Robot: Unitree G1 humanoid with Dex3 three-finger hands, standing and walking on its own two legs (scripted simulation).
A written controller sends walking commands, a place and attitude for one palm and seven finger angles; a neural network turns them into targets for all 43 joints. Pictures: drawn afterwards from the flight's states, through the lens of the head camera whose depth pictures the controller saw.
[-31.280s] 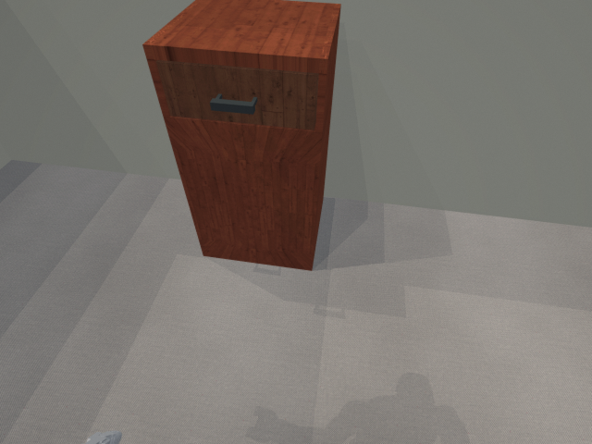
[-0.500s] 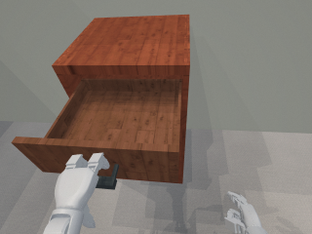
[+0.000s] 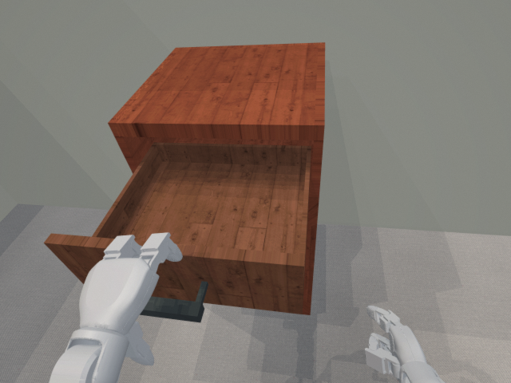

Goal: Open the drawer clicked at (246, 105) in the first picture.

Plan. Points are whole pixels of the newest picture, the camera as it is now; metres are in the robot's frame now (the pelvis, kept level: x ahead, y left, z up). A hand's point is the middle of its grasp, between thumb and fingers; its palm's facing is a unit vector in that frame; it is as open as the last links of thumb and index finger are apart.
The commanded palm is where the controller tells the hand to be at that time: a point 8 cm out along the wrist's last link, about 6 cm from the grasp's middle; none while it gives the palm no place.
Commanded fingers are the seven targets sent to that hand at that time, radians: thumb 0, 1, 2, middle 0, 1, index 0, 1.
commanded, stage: lift the hand off the handle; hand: left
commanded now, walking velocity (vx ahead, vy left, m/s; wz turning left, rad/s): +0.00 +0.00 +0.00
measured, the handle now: (171, 296) +0.25 +0.19 +0.01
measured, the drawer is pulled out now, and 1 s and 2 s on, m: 0.30 0.30 0.30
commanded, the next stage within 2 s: draw the hand back to the body in 0.52 s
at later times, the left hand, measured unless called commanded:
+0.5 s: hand (120, 273) +0.20 +0.19 +0.16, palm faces +0.18 -0.15 -0.97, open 13.9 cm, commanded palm +0.17 +0.19 +0.21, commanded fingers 0.00 -0.50 0.30 -0.30 -1.20 -0.30 -1.20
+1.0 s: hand (97, 293) +0.18 +0.22 +0.14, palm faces +0.08 -0.16 -0.98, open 13.9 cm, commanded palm +0.15 +0.22 +0.20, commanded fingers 0.00 -0.50 0.30 -0.30 -1.20 -0.30 -1.20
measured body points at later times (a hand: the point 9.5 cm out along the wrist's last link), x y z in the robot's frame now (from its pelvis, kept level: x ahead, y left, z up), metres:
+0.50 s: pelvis +0.00 +0.01 +0.01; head -0.03 -0.05 +0.46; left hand +0.18 +0.20 +0.21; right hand +0.24 -0.18 -0.06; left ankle +0.01 +0.11 -0.72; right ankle -0.03 -0.10 -0.72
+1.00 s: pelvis -0.01 +0.00 +0.01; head -0.02 -0.04 +0.46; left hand +0.17 +0.23 +0.19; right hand +0.22 -0.20 -0.07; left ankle +0.01 +0.11 -0.72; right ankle -0.03 -0.10 -0.72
